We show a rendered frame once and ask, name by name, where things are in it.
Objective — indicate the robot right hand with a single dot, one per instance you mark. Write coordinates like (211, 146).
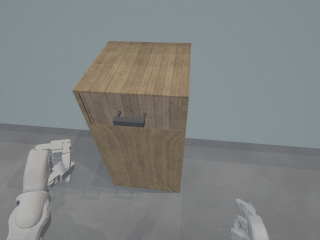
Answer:
(253, 228)

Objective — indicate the cabinet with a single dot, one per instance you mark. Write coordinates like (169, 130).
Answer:
(136, 157)

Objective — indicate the robot left hand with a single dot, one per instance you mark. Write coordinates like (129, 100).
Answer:
(39, 164)

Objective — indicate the drawer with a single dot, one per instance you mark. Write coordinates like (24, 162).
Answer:
(161, 112)

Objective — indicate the robot left forearm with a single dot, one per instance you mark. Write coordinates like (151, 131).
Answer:
(31, 218)

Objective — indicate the handle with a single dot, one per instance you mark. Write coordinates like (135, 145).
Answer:
(129, 121)

